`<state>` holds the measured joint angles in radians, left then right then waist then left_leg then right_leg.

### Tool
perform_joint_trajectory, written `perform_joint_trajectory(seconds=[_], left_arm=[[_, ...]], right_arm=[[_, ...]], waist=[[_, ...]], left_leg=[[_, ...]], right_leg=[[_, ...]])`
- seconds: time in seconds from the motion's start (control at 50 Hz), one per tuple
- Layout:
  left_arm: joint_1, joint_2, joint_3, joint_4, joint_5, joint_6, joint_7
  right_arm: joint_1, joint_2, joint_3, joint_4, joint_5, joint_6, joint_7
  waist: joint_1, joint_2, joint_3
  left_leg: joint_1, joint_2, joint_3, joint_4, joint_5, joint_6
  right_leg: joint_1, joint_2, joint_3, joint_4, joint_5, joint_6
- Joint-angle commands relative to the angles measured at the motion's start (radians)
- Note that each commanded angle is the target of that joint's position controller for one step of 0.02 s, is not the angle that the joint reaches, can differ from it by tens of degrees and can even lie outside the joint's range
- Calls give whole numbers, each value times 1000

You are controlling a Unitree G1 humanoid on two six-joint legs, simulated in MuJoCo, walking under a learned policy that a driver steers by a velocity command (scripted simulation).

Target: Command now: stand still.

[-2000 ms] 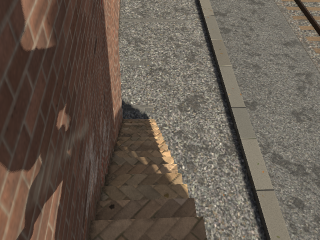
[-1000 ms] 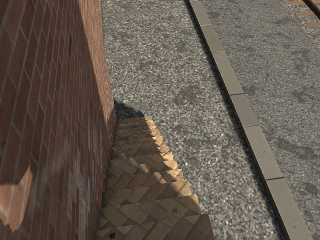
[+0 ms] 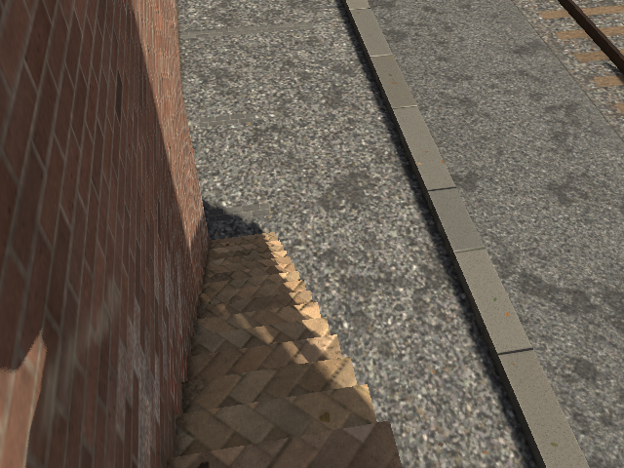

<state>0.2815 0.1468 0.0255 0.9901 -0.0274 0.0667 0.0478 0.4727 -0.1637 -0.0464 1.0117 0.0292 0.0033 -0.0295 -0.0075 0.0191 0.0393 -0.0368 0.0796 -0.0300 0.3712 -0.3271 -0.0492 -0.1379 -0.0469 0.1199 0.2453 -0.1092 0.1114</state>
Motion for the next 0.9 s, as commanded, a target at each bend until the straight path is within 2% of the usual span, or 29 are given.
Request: perform_joint_trajectory(seconds=[0.02,0.18,0.64,0.76,0.8,0.86,0.88,0.9], left_arm=[[66,70,12,-16,-1,-3,4],[77,66,9,2,-5,-2,5],[105,59,6,29,-10,4,8],[116,65,9,30,-5,4,10],[108,61,7,22,-6,6,15],[94,60,5,9,-8,3,24],[98,57,5,8,-2,-3,28],[98,60,5,6,-1,-11,30]], right_arm=[[148,-91,-19,7,-2,-3,-2],[168,-82,-16,14,-3,-8,1],[211,-72,-13,29,-1,-18,-1],[217,-78,-16,32,0,-20,-5],[223,-70,-14,37,-1,-19,-11],[216,-80,-21,35,-4,-22,-19],[201,-96,-26,29,1,-26,-21],[208,-95,-28,32,6,-29,-19]], waist=[[3,2,44],[8,1,61],[9,3,62],[7,12,60],[6,18,47],[8,33,93],[11,48,78],[7,46,82]], left_leg=[[-149,9,-8,-72,313,36],[-176,8,-4,-81,235,40],[-177,11,-3,-74,274,35],[-170,7,-2,-72,318,32],[-178,-4,0,-101,173,36],[-244,-8,-16,-153,-79,59],[-237,-3,-18,-138,-77,69],[-227,-4,-19,-130,-81,76]], right_leg=[[99,19,2,2,167,-51],[91,19,8,-2,122,-56],[87,18,10,1,146,-54],[85,21,4,0,173,-48],[93,35,-8,-1,73,-45],[68,54,-20,33,-7,-45],[63,51,-24,49,6,-40],[44,61,-34,66,-9,-43]])
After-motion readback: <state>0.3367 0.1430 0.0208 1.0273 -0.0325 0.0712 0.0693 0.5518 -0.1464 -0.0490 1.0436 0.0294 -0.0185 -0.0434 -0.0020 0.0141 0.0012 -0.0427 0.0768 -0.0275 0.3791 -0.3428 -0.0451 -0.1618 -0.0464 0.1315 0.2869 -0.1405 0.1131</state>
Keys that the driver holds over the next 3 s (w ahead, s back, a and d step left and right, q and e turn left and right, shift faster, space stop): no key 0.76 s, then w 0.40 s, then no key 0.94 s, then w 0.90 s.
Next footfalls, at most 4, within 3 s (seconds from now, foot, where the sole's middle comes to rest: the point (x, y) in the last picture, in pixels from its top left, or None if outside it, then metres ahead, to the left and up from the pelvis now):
2.06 left None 0.56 0.24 -1.24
2.18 right None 0.33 -0.03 -0.99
2.92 left None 0.35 0.27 -1.04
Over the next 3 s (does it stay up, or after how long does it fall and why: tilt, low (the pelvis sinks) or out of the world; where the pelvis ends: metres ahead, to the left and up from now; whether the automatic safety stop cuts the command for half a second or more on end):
stays up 0.31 0.12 -0.28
